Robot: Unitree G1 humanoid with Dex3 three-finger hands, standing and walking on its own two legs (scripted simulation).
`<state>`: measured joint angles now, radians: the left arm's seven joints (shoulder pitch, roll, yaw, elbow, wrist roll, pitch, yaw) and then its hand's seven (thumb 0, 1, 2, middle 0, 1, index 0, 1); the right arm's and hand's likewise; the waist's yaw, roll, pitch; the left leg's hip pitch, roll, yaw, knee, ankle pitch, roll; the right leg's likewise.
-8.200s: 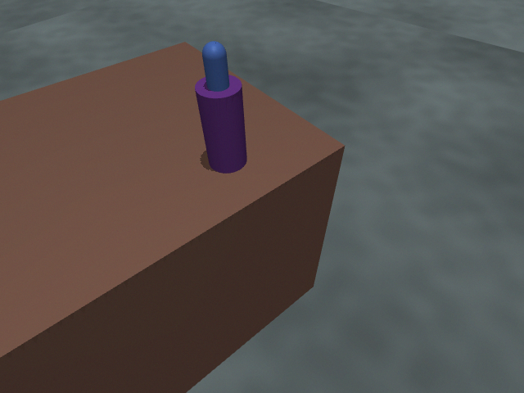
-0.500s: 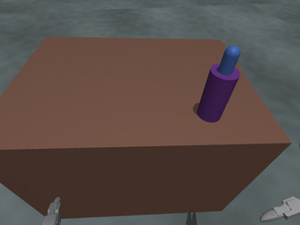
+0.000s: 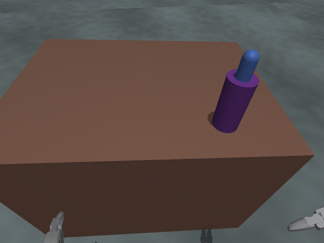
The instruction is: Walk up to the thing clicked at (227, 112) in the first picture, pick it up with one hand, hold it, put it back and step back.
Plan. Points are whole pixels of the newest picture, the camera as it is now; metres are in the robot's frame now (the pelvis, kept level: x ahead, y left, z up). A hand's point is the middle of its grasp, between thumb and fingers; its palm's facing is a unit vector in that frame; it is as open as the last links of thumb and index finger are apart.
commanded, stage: go down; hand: right
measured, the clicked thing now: (236, 92) +0.50 -0.23 +0.11
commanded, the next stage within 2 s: none
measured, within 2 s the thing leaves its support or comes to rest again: neither
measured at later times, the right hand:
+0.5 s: hand out of the picture +0.24 -0.32 +0.15, palm faces +0.38 +0.88 -0.29, open 17.3 cm
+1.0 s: hand out of the picture +0.32 -0.38 +0.16, palm faces +0.21 +0.98 +0.01, open 17.6 cm
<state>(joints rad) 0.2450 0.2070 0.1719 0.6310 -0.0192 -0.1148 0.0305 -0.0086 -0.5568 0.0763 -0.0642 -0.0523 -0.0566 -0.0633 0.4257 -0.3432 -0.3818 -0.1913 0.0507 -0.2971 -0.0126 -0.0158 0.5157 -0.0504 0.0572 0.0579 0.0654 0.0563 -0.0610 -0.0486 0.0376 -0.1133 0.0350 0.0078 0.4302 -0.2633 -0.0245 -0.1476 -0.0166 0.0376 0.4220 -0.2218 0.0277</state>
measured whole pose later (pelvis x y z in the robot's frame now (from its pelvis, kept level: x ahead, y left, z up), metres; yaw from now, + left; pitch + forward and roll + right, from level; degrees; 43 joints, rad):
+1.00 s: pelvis +0.00 -0.01 -0.01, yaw +1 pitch +3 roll +1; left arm 0.22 0.25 -0.02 0.68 -0.02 -0.21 0.18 -0.01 -0.53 0.04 -0.06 -0.05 -0.07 -0.05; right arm -0.40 -0.70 -0.64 0.76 0.28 -0.03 0.55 -0.02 0.58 -0.06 0.02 0.06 0.04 0.06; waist 0.00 0.01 -0.05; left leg -0.27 0.02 0.00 0.49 -0.27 -0.03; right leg -0.33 -0.03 0.03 0.53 -0.26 0.02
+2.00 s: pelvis +0.01 -0.02 -0.02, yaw +1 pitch +10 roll +2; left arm 0.25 0.26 -0.06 0.60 0.01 -0.23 0.19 -0.01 -0.54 0.06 -0.06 -0.05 -0.06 -0.06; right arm -0.63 -0.92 -0.69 1.08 0.20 -0.06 0.60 -0.02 0.56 -0.06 0.03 0.06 0.05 0.05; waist 0.06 0.01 -0.09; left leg -0.43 0.01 0.01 0.58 -0.32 -0.04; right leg -0.52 -0.04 0.04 0.68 -0.34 0.01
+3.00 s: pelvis +0.01 -0.02 -0.02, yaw +1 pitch +11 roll +3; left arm 0.27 0.27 -0.08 0.54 0.01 -0.23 0.20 -0.01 -0.53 0.06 -0.06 -0.05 -0.06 -0.05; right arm -0.68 -0.96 -0.69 1.10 0.18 -0.04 0.60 -0.02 0.59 -0.06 0.03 0.06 0.05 0.06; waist 0.07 0.00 -0.10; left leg -0.47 0.00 0.01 0.61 -0.34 -0.04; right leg -0.56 -0.04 0.05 0.72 -0.36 0.01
